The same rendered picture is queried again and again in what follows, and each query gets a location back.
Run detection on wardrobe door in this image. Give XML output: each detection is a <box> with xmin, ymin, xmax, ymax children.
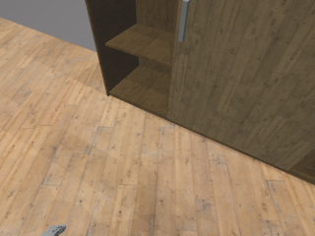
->
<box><xmin>292</xmin><ymin>148</ymin><xmax>315</xmax><ymax>178</ymax></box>
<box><xmin>166</xmin><ymin>0</ymin><xmax>315</xmax><ymax>171</ymax></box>

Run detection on left robot hand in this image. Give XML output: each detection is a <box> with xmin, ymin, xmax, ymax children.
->
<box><xmin>40</xmin><ymin>224</ymin><xmax>66</xmax><ymax>236</ymax></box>

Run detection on handle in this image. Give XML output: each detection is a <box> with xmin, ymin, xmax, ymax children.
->
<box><xmin>178</xmin><ymin>0</ymin><xmax>191</xmax><ymax>42</ymax></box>

